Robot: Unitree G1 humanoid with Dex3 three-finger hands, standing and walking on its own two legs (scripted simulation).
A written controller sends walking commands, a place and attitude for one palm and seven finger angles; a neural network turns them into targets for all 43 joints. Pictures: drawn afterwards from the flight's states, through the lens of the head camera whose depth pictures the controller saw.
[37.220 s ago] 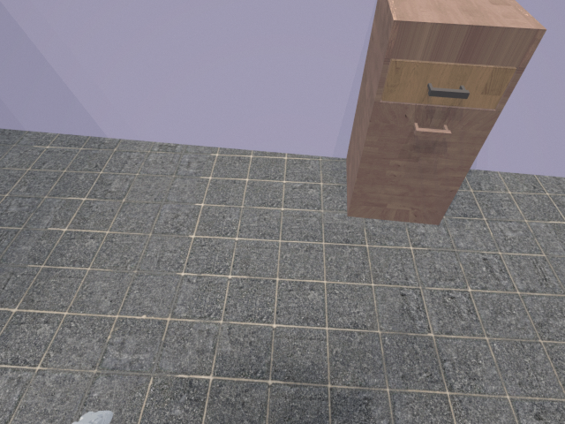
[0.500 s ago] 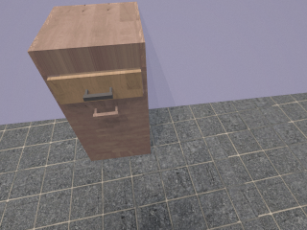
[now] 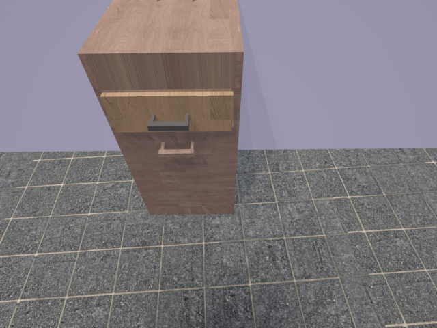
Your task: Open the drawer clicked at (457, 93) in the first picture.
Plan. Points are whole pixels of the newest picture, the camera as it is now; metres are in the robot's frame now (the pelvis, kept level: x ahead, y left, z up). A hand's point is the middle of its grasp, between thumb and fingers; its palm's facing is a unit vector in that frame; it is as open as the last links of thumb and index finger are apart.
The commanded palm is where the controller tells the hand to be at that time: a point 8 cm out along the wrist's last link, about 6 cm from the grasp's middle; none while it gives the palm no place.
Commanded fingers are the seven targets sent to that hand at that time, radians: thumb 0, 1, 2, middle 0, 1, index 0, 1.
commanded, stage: take the last steps up to it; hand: left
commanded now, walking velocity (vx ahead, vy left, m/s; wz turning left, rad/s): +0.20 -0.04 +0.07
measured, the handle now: (169, 121) +0.67 +0.20 -0.07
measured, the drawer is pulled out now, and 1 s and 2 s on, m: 0.03 0.03 0.03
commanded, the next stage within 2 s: come to a stop and stand still in 0.42 s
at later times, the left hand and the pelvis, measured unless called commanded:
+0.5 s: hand out of the picture +0.07 +0.16 -0.17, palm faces +0.16 -0.96 -0.21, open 7.3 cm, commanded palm none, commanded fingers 0.00 0.90 0.90 -0.20 -0.30 -0.20 -0.30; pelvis +0.07 -0.02 -0.01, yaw +5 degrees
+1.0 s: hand (142, 324) +0.15 +0.18 -0.16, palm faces +0.11 -0.95 -0.29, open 7.3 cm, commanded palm none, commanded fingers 0.00 0.90 0.90 -0.20 -0.30 -0.20 -0.30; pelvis +0.12 -0.03 +0.00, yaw +4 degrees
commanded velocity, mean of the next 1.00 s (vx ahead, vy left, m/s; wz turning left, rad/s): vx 0.02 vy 0.01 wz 0.00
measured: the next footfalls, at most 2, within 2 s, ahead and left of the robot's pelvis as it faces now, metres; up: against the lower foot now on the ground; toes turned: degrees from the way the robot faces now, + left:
left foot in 0.28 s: +0.16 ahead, +0.11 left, +0.00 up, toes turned +4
right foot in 0.48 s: +0.13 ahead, -0.12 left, +0.00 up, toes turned +0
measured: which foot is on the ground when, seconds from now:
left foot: down 0.00-0.00, up 0.02-0.26, down 0.28-1.00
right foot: down 0.00-0.28, up 0.30-0.46, down 0.48-1.00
